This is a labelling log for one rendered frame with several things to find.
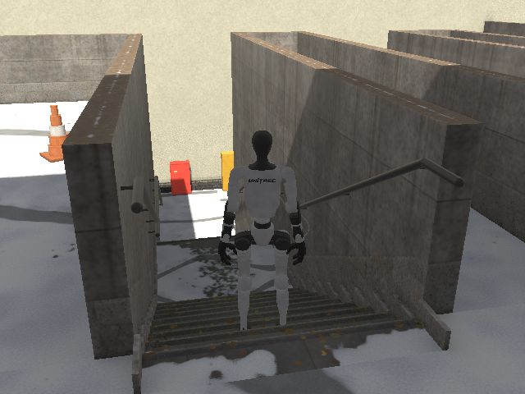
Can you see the right robot upper arm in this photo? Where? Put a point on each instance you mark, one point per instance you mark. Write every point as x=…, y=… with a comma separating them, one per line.
x=287, y=173

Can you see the left robot foot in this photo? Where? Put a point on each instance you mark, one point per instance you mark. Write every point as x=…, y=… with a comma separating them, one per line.
x=248, y=326

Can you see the robot left hand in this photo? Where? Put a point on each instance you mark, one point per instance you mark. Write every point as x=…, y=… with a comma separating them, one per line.
x=222, y=251

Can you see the robot right hand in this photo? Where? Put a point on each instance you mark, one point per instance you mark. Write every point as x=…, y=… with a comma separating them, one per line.
x=300, y=255

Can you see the robot left forearm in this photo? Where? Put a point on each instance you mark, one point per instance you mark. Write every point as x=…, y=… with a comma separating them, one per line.
x=227, y=225

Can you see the humanoid robot head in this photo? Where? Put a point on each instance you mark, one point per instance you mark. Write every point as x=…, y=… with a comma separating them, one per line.
x=262, y=143

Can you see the robot right forearm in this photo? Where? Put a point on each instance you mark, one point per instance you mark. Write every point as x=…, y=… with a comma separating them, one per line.
x=296, y=225

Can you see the left robot upper arm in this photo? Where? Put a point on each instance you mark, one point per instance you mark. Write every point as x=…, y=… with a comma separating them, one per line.
x=234, y=188

